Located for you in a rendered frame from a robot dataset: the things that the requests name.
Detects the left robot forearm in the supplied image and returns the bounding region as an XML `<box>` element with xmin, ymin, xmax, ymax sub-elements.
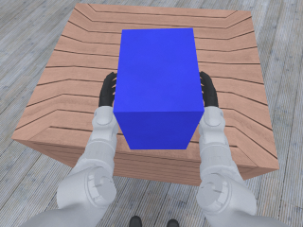
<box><xmin>56</xmin><ymin>106</ymin><xmax>118</xmax><ymax>199</ymax></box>

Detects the robot left hand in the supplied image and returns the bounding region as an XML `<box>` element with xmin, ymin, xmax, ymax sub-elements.
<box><xmin>98</xmin><ymin>72</ymin><xmax>117</xmax><ymax>107</ymax></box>

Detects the robot left upper arm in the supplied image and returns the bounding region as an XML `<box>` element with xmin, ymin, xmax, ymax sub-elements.
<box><xmin>19</xmin><ymin>166</ymin><xmax>116</xmax><ymax>227</ymax></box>

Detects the carton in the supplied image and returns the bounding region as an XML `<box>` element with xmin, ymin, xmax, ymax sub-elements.
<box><xmin>113</xmin><ymin>27</ymin><xmax>205</xmax><ymax>149</ymax></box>

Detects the robot right hand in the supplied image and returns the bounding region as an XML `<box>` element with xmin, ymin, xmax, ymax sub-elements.
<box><xmin>199</xmin><ymin>71</ymin><xmax>219</xmax><ymax>108</ymax></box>

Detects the pedestal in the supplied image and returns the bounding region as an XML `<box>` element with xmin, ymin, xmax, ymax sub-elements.
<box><xmin>11</xmin><ymin>3</ymin><xmax>279</xmax><ymax>186</ymax></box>

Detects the robot right upper arm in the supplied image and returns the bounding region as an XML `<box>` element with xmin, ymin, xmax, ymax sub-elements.
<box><xmin>196</xmin><ymin>172</ymin><xmax>291</xmax><ymax>227</ymax></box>

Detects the left robot foot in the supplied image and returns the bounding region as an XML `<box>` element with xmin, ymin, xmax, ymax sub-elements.
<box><xmin>129</xmin><ymin>216</ymin><xmax>142</xmax><ymax>227</ymax></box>

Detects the right robot forearm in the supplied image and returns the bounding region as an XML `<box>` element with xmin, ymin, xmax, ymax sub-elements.
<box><xmin>198</xmin><ymin>106</ymin><xmax>248</xmax><ymax>188</ymax></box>

